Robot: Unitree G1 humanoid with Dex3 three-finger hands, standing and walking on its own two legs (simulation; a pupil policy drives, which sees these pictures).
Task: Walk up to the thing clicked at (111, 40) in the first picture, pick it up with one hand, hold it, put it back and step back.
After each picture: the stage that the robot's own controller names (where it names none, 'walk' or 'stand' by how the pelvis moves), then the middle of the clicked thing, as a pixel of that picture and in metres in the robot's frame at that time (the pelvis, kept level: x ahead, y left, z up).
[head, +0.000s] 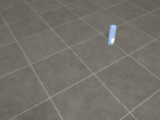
stand; (112, 35) +1.56 -0.34 -0.65
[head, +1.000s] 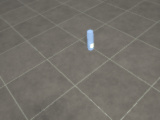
walk; (90, 40) +1.44 +0.05 -0.63
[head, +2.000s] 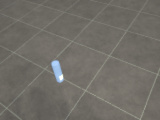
walk; (57, 72) +0.93 +0.30 -0.65
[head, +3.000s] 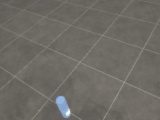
walk; (63, 107) +0.58 +0.26 -0.65
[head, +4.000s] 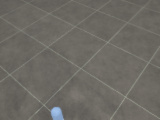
stand; (58, 118) +0.47 +0.23 -0.64
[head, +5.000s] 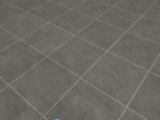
stand; out of the picture +0.43 +0.21 -0.65
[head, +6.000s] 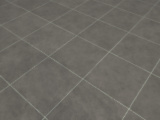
stand; out of the picture +0.41 +0.18 -0.65
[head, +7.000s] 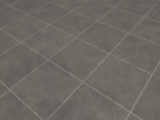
stand; out of the picture +0.38 +0.19 -0.66
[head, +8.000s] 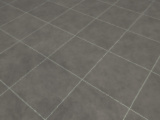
stand; out of the picture +0.39 +0.20 -0.66
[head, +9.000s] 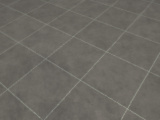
stand; out of the picture +0.40 +0.22 -0.66
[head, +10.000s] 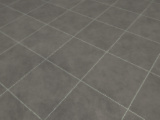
stand; out of the picture +0.39 +0.22 -0.66
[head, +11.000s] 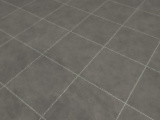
go down; out of the picture +0.39 +0.20 -0.65
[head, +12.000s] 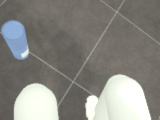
go down; (17, 43) +0.50 +0.21 -0.25
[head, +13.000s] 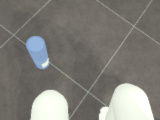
approach; (39, 55) +0.49 +0.18 -0.28
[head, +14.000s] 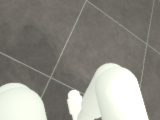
close in; out of the picture +0.50 +0.23 -0.18
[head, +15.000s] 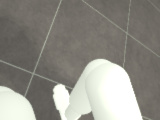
close; out of the picture +0.49 +0.25 -0.17
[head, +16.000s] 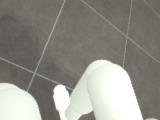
lift; out of the picture +0.45 +0.23 -0.18
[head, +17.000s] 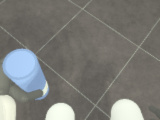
lift; (32, 80) +0.34 +0.18 -0.01
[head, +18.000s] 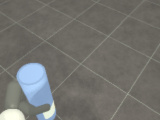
hold; (40, 97) +0.30 +0.16 +0.02
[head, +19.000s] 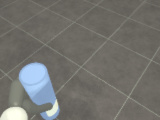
hold; (43, 95) +0.31 +0.15 +0.02
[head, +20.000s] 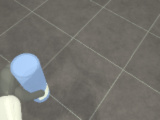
crouch; (34, 82) +0.36 +0.17 -0.03
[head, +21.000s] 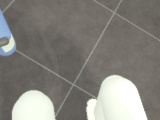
lower; out of the picture +0.50 +0.20 -0.05
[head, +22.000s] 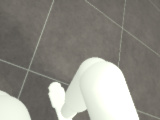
lower; out of the picture +0.49 +0.25 -0.18
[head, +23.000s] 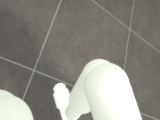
lower; out of the picture +0.48 +0.24 -0.18
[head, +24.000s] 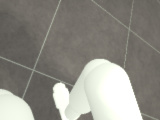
lower; out of the picture +0.47 +0.24 -0.18
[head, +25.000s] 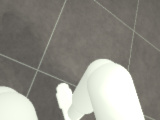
lower; out of the picture +0.46 +0.24 -0.18
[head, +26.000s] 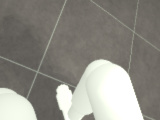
open; out of the picture +0.48 +0.22 -0.18
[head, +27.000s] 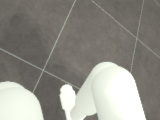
stand; out of the picture +0.47 +0.22 -0.18
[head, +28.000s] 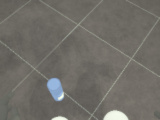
walk; (56, 90) +0.44 +0.15 -0.46
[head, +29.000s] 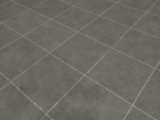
stand; out of the picture +0.40 +0.15 -0.60
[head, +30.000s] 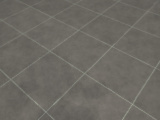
stand; out of the picture +0.40 +0.15 -0.60
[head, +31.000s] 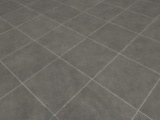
stand; out of the picture +0.41 +0.14 -0.65
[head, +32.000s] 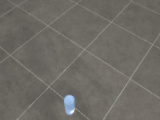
walk; (69, 105) +0.45 +0.08 -0.64
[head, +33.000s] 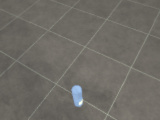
walk; (77, 96) +0.56 +0.10 -0.64
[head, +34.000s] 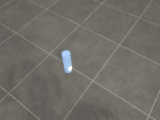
walk; (67, 62) +0.84 +0.16 -0.62
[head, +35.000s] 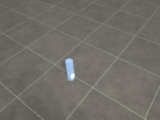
stand; (70, 70) +1.00 +0.18 -0.64
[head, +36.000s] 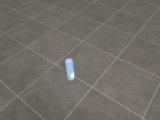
stand; (70, 69) +1.02 +0.17 -0.66
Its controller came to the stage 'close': yes
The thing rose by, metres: 0.68
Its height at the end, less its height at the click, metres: +0.00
